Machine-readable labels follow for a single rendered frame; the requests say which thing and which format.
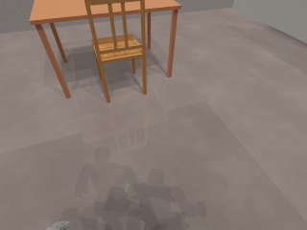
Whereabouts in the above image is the chair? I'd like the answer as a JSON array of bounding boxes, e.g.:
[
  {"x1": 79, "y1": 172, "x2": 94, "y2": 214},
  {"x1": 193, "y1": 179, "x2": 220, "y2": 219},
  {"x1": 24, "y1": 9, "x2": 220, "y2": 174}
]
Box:
[{"x1": 84, "y1": 0, "x2": 147, "y2": 103}]

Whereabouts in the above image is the table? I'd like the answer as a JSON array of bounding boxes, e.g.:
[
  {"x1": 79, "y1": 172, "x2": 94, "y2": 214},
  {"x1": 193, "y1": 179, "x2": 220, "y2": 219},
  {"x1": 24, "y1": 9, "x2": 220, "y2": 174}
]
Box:
[{"x1": 29, "y1": 0, "x2": 181, "y2": 99}]

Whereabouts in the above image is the left robot hand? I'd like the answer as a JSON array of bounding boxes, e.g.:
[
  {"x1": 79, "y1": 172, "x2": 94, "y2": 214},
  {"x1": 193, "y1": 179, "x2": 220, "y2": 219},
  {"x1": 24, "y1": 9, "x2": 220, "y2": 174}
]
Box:
[{"x1": 46, "y1": 220, "x2": 70, "y2": 230}]

